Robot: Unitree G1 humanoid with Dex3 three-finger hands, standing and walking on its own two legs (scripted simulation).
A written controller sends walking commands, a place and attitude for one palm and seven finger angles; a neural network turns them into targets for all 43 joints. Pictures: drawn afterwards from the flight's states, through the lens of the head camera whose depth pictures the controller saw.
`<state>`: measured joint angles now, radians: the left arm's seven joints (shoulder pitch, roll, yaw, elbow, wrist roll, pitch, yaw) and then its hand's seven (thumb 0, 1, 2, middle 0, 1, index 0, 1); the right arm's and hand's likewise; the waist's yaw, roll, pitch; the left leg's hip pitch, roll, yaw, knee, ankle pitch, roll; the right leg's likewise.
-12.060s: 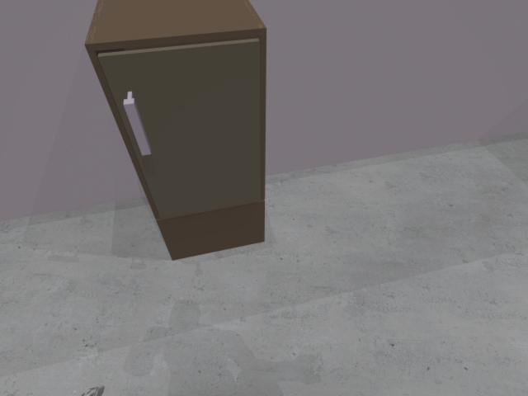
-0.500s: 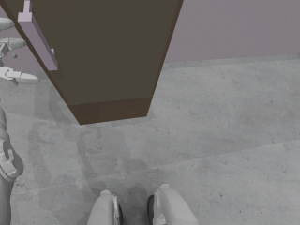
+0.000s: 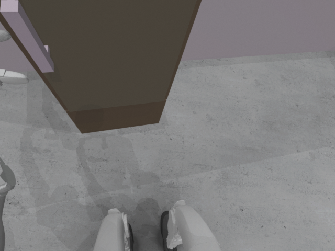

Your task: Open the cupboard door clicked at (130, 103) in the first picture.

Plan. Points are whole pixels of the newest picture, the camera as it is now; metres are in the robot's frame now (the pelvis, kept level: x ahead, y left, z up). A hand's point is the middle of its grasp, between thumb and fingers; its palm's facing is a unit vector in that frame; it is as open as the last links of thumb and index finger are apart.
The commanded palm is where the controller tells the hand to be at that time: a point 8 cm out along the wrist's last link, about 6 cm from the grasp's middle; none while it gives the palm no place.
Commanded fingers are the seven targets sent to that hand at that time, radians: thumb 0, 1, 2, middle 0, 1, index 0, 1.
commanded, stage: move the hooked fingers beside the handle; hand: left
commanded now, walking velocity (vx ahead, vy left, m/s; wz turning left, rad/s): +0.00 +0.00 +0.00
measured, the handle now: (32, 33) +0.56 +0.23 +0.07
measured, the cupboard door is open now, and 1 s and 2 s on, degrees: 0 0 0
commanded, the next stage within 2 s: slide the fingers in behind the handle in 0.38 s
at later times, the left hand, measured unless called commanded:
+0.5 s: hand out of the picture +0.52 +0.28 +0.07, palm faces +0.11 -0.99 -0.02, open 14.0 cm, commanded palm +0.50 +0.31 +0.06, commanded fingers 0.00 -0.50 0.30 -0.30 -1.20 -0.30 -1.20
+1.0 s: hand (8, 52) +0.52 +0.27 +0.07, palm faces +0.14 -0.99 -0.01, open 14.2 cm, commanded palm +0.50 +0.27 +0.06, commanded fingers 0.00 -0.50 0.30 -0.30 -1.20 -0.30 -1.20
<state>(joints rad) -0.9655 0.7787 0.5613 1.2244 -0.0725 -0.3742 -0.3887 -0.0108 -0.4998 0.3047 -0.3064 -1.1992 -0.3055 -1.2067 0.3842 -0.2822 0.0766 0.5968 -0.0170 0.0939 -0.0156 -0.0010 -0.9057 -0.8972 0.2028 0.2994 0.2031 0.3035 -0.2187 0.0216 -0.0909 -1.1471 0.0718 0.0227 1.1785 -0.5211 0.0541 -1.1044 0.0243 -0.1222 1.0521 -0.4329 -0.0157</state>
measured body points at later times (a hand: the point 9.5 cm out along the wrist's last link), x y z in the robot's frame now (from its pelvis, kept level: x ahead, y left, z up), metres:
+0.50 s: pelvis +0.00 +0.01 +0.00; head +0.17 +0.05 +0.42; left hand +0.51 +0.34 +0.07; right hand +0.00 -0.26 -0.09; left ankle +0.01 +0.08 -0.64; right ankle +0.03 -0.12 -0.64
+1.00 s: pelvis +0.00 +0.00 +0.00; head +0.17 +0.05 +0.42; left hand +0.50 +0.32 +0.07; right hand +0.00 -0.27 -0.10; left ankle +0.01 +0.08 -0.64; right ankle +0.03 -0.12 -0.64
